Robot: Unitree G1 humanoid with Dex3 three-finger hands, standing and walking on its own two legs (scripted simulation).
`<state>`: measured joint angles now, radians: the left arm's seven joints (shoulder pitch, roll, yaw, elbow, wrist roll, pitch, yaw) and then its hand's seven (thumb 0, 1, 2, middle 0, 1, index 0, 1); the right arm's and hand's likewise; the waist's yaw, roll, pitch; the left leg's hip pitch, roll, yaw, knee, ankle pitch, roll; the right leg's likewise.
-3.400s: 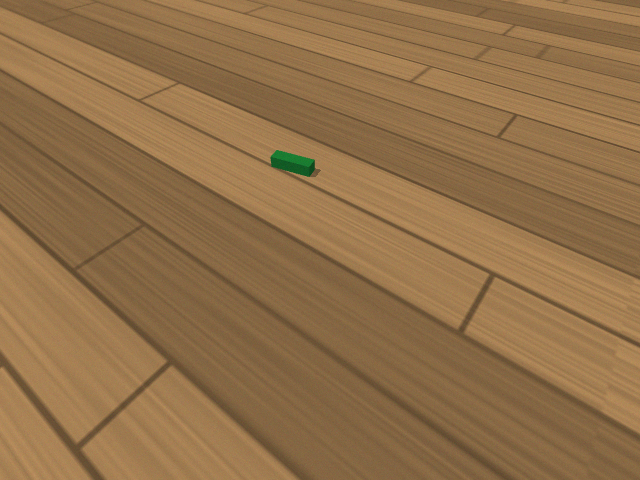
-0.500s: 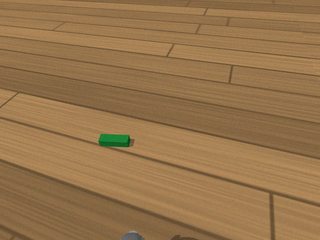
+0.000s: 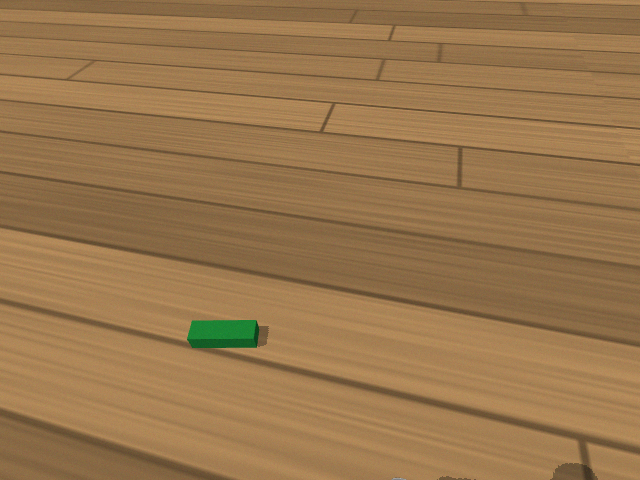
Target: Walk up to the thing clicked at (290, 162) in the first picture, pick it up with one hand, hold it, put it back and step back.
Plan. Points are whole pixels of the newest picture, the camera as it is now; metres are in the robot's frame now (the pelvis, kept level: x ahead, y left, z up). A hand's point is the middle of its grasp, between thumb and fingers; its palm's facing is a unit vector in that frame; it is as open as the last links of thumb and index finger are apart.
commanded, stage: walk up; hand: left
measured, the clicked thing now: (224, 334) +0.73 +0.37 -0.72
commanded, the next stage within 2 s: none
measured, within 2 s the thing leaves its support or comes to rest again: neither
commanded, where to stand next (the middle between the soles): +0.35 +0.16 m, yaw -2 degrees
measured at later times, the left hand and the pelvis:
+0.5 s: hand (32, 477) +0.19 +0.43 -0.15, palm faces -0.03 -0.88 -0.48, open 7.4 cm; pelvis +0.16 +0.12 -0.01, yaw +0 degrees
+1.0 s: hand (67, 355) +0.37 +0.45 -0.13, palm faces -0.08 -0.90 -0.43, open 7.4 cm; pelvis +0.27 +0.18 +0.00, yaw -2 degrees
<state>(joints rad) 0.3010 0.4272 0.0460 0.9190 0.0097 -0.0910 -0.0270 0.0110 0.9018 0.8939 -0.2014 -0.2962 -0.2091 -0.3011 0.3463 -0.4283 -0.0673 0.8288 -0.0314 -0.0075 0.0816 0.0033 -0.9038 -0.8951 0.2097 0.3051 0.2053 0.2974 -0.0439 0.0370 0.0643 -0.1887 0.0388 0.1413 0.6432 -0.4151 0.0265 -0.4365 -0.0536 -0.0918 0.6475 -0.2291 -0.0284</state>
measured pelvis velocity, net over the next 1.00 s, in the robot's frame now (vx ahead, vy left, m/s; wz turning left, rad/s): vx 0.27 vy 0.18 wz -0.03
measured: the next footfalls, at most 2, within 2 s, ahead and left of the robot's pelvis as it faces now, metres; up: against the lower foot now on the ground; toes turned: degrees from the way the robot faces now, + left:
right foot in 0.02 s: +0.15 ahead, -0.11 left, +0.00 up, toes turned -5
left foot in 0.40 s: +0.25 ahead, +0.25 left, +0.00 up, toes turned +7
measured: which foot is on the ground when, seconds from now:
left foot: down 0.00-0.02, up 0.04-0.38, down 0.40-0.80, up 0.82-1.00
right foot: up 0.00-0.00, down 0.02-0.42, up 0.44-0.76, down 0.78-1.00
